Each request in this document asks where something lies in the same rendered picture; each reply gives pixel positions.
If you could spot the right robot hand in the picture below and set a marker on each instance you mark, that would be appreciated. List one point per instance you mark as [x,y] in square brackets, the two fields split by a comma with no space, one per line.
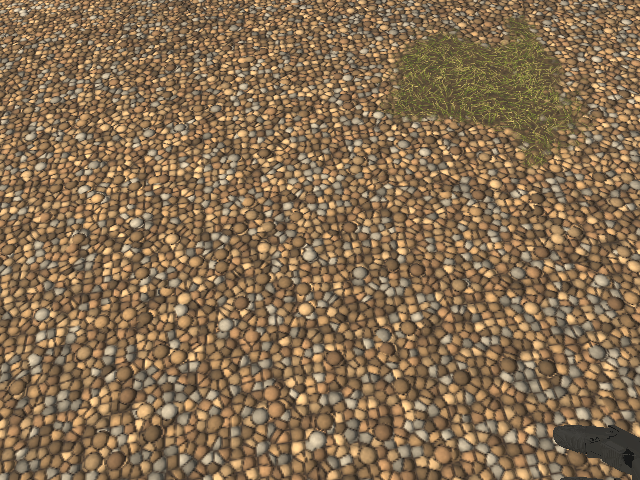
[615,446]

